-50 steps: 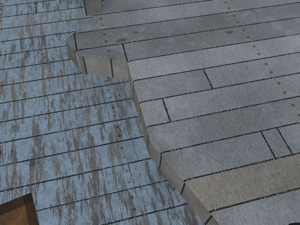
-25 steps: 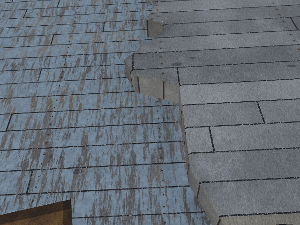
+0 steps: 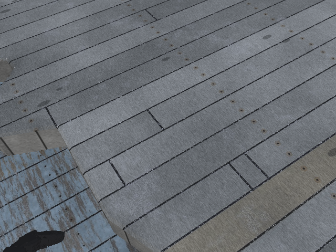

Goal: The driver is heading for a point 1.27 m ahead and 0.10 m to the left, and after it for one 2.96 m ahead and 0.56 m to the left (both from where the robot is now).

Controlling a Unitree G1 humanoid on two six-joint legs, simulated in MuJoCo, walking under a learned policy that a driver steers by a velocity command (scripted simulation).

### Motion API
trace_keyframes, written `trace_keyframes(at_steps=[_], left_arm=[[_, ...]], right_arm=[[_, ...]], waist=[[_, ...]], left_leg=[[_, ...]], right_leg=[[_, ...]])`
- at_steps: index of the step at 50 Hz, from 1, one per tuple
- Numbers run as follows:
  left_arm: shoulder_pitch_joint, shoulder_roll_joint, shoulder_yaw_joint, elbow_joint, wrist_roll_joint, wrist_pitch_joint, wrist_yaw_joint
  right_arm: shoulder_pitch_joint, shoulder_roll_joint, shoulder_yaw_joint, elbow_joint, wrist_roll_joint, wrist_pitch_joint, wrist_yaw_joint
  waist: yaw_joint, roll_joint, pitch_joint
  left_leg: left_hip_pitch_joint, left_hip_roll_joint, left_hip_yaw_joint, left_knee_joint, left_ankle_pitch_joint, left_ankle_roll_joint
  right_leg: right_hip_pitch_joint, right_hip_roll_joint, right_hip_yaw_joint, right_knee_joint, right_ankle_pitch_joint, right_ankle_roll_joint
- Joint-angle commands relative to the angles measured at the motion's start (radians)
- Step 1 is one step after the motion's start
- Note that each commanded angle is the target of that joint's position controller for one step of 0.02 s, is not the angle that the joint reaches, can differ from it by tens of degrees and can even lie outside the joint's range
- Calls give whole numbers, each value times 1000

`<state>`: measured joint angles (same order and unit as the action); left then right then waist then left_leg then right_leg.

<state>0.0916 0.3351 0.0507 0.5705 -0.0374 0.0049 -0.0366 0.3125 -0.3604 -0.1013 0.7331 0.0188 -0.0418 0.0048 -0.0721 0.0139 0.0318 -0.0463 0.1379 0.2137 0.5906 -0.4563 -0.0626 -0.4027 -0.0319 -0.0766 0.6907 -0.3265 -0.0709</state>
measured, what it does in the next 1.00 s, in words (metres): climbs: left foot, then right foot 0.15 m higher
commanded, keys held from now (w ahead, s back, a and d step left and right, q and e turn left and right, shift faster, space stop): w+e+shift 0.30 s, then w+q+shift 0.70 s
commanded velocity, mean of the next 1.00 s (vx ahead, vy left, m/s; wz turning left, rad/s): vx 0.93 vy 0.00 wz -0.03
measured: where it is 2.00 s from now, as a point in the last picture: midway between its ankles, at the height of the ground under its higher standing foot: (173, 54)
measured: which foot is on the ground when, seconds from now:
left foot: down 0.00-0.00, up 0.02-0.22, down 0.24-0.66, up 0.68-1.00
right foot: down 0.00-0.40, up 0.42-0.64, down 0.66-1.00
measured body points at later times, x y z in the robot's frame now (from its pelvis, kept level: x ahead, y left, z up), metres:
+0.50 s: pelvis +0.32 -0.06 +0.01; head +0.36 -0.10 +0.46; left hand +0.52 +0.15 -0.09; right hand +0.38 -0.36 -0.09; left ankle +0.28 +0.13 -0.72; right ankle +0.14 -0.12 -0.46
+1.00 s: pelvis +0.70 -0.21 +0.16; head +0.71 -0.23 +0.61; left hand +0.62 +0.05 +0.04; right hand +0.94 -0.44 +0.10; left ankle +0.87 -0.09 -0.47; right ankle +0.52 -0.27 -0.56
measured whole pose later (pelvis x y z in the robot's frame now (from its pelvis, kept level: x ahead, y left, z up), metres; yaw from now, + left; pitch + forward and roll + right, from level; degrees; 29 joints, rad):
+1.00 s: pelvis +0.70 -0.21 +0.16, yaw +0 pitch +0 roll +2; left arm 0.57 0.22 0.04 0.89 0.02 -0.10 0.05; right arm 0.06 -0.29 -0.07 0.57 0.06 -0.03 0.06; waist 0.10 0.02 0.02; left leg -0.82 0.02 0.07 1.07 0.03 0.10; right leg 0.16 -0.03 -0.26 0.31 -0.44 0.01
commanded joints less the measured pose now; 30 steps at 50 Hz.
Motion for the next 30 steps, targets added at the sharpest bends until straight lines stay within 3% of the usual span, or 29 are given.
trace_keyframes(at_steps=[1, 2, 3, 4, 5, 6, 7, 8, 11, 12, 13, 14, 15, 16, 17, 18, 19, 20, 21, 22, 23, 24, 25, 26, 27, 28, 29, 30], left_arm=[[486, 360, 108, 61, 10, -19, 20], [417, 247, 82, 19, 15, -49, 12], [385, 184, 59, 21, 24, -62, 10], [340, 146, 46, 15, 30, -63, 11], [274, 115, 35, 2, 41, -59, 14], [227, 102, 25, -18, 49, -58, 23], [200, 108, 25, -22, 51, -59, 34], [179, 111, 24, -22, 48, -61, 46], [212, 112, 26, 6, 41, -48, 68], [256, 107, 24, 12, 38, -43, 71], [302, 107, 24, 27, 10, -34, 70], [412, 63, 13, 68, -9, -14, 71], [483, 26, 6, 100, -13, 0, 70], [405, 9, -3, 94, 17, 12, 80], [414, 32, 1, 120, 40, 22, 83], [405, 50, -2, 137, 57, 16, 76], [288, 159, 21, 111, 33, 15, 87], [164, 133, 21, 62, 34, -14, 80], [73, 24, -4, 21, 89, -45, 67], [118, -91, -36, 39, 77, -83, 80], [32, -45, -39, 8, 4, -97, 76], [-116, -100, -66, -95, -51, -104, 75], [-256, -217, -122, -211, -31, -108, 58], [-313, -304, -163, -310, -6, -104, 33], [-332, -329, -199, -389, 22, -102, -5], [-280, -266, -217, -438, 51, -110, -45], [-71, -163, -181, -380, 80, -121, -44], [99, -93, -140, -316, 83, -124, -22]], right_arm=[[-264, 66, 45, -252, -7, -76, -5], [-313, -53, 32, -259, 17, -111, 3], [-289, -74, 29, -258, 26, -127, 10], [-225, -60, 33, -222, 3, -129, 9], [-189, -57, 31, -201, -21, -121, 8], [-165, -61, 26, -189, -32, -109, 13], [-171, -48, 30, -186, -42, -96, 16], [-184, -40, 36, -192, -52, -87, 18], [-254, 59, 72, -229, -61, -71, 19], [-271, 64, 74, -239, -48, -67, 20], [-329, 68, 85, -279, -39, -60, 19], [-406, 61, 83, -297, -40, -67, 22], [-484, 82, 92, -328, -40, -85, 22], [-441, 60, 79, -321, -37, -99, 20], [-443, 19, 56, -335, -41, -111, 25], [-394, -16, 30, -328, -19, -111, 21], [-267, -80, 7, -296, -3, -90, 8], [-56, -68, 1, -212, 0, -79, -10], [192, -76, 5, -98, 7, -67, -12], [372, -78, 8, 0, -39, -51, 10], [441, -31, 6, 30, -95, -30, 5], [465, 38, 22, 89, -107, -23, -7], [508, 97, 38, 166, -90, -19, -17], [435, 123, 63, 192, -72, -25, -22], [234, 145, 90, 176, -29, -23, -27], [-77, 105, 103, 99, 16, -11, -47], [-322, 9, 90, 16, 10, -21, -63], [-230, -159, 32, -6, 28, -66, -49]], waist=[[228, -376, -175], [264, -136, -152], [207, -99, -69], [149, -40, -5], [101, -57, 32], [65, -67, 54], [49, -88, 63], [36, -71, 68], [50, -119, 52], [67, -149, 31], [83, -150, 43], [128, -80, 68], [160, -112, 63], [110, -146, -20], [108, -250, -128], [77, -260, -190], [-12, -273, -211], [-66, -198, -235], [-100, 34, -249], [-113, 365, -286], [-207, 282, -313], [-211, 348, -253], [-190, 279, -157], [-82, 235, -10], [76, 139, 118], [249, 104, 242], [393, 9, 176], [421, 19, -20]], left_leg=[[-953, -195, -177, 847, -121, 12], [-1067, -138, -342, 901, -20, 30], [-1059, -103, -329, 849, 43, 54], [-981, -67, -319, 765, 107, 50], [-905, -51, -306, 710, 160, 30], [-825, -46, -299, 683, 214, 14], [-768, -69, -252, 688, 245, -8], [-700, -87, -220, 632, 289, -22], [-557, -155, -140, 535, 299, -37], [-625, -154, -161, 597, 253, -31], [-706, -157, -157, 527, 146, -39], [-900, -190, -97, 591, 3, -29], [-921, -223, -46, 449, -114, -8], [-704, -237, -30, 245, 8, 31], [-471, -244, -37, 77, 154, 30], [-311, -239, -61, -13, 265, 51], [-350, -236, -62, -225, 351, 62], [-3, -168, -112, -464, 684, 98], [496, 19, -259, -318, 1159, 131], [945, 257, -501, 69, 1916, 315], [1015, 346, -586, 41, 1629, 425], [1028, 323, -546, -61, 1189, 382], [922, 297, -520, -161, 886, 325], [661, 298, -527, -233, 771, 274], [219, 232, -431, -392, 509, 205], [-375, 130, -329, -607, 382, 160], [-948, 2, -214, -756, 463, 187], [-1067, -13, -230, -722, 917, 215]], right_leg=[[823, -225, 828, -401, -254, -313], [778, -306, 948, -505, -474, -348], [682, -302, 859, -497, -410, -323], [557, -249, 730, -481, -283, -291], [451, -201, 623, -466, -141, -266], [341, -159, 555, -478, -61, -245], [247, -128, 492, -472, 106, -236], [151, -90, 416, -471, 238, -220], [32, -44, 347, -420, 464, -187], [119, -74, 407, -387, 491, -183], [174, -84, 449, -394, 417, -189], [396, -73, 467, -337, 535, -190], [541, -42, 476, -273, 830, -163], [563, -6, 407, -184, 1286, -96], [585, -4, 413, -79, 1610, -48], [584, -14, 441, 0, 1838, -26], [733, -37, 385, 82, 1847, -5], [502, -20, 389, 269, 1681, 9], [-15, 72, 326, 638, 514, 22], [-641, 235, 263, 1119, -432, 100], [-975, 233, 270, 1571, -519, 127], [-1236, 154, 283, 1744, -648, 111], [-1379, 102, 238, 1855, -709, 69], [-1444, 37, 235, 1951, -730, 31], [-1272, -43, 184, 1690, -687, 9], [-886, -113, 102, 1216, -681, 15], [-165, -47, 4, 981, -286, 44], [413, 38, -44, 921, 60, 85]])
